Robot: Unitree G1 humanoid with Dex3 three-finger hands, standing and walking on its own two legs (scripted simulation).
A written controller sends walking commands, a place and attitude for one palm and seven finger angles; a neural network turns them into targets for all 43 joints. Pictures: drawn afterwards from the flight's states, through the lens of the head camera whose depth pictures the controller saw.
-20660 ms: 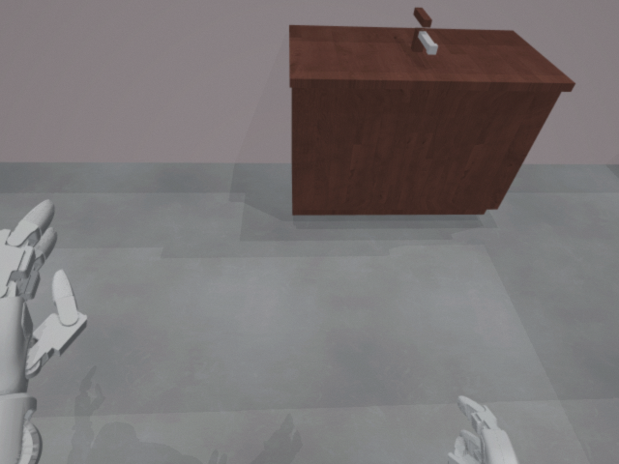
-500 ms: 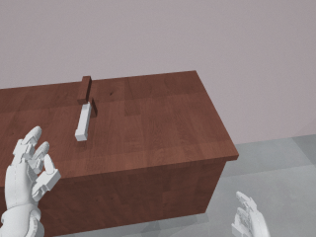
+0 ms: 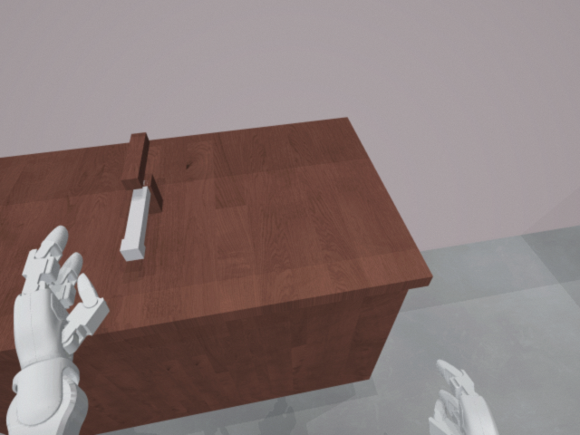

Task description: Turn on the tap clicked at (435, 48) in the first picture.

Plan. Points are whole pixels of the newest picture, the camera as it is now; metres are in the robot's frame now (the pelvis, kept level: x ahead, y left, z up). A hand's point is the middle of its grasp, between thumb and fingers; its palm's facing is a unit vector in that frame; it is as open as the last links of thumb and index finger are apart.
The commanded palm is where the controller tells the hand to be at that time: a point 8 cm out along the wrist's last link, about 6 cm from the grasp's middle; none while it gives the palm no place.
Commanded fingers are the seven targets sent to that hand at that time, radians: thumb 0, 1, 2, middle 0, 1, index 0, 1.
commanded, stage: reach beside the lever's end, fingers flat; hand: left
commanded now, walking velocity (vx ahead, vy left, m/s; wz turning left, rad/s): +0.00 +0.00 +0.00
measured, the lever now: (133, 249) +0.37 +0.29 +0.03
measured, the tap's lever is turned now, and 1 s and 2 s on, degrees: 0 0 3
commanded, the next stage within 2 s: push the lever round in 1.44 s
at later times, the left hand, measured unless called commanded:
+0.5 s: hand (104, 278) +0.29 +0.29 +0.07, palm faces +0.48 -0.87 -0.10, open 7.7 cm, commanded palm +0.25 +0.33 +0.06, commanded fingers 0.00 0.90 0.90 -0.16 -0.19 -0.16 -0.19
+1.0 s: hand (114, 256) +0.36 +0.32 +0.03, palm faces +0.49 -0.87 -0.09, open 7.8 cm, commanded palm +0.31 +0.35 +0.03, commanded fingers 0.00 0.90 0.90 -0.15 -0.15 -0.15 -0.15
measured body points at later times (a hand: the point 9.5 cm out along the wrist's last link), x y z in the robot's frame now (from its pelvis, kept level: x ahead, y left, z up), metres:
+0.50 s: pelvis -0.01 +0.01 -0.01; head +0.02 +0.01 +0.44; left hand +0.26 +0.33 +0.08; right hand +0.14 -0.24 -0.11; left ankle +0.04 +0.13 -0.71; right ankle -0.02 -0.08 -0.71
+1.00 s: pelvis -0.01 +0.03 -0.03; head +0.05 +0.04 +0.42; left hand +0.32 +0.36 +0.04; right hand +0.10 -0.23 -0.13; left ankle +0.04 +0.13 -0.71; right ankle -0.02 -0.08 -0.71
